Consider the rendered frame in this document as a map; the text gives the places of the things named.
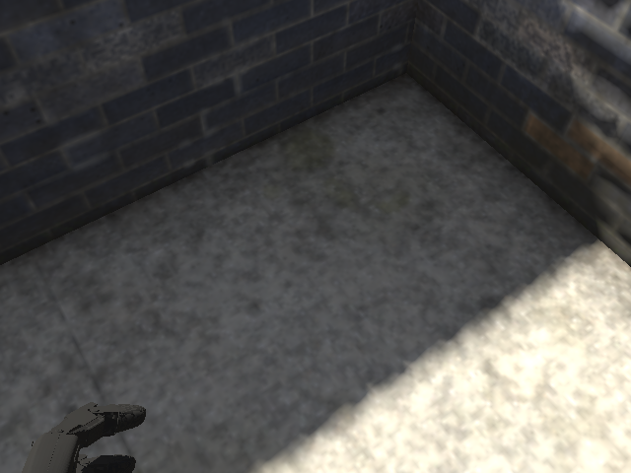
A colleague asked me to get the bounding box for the robot left hand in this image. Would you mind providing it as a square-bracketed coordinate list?
[22, 402, 146, 473]

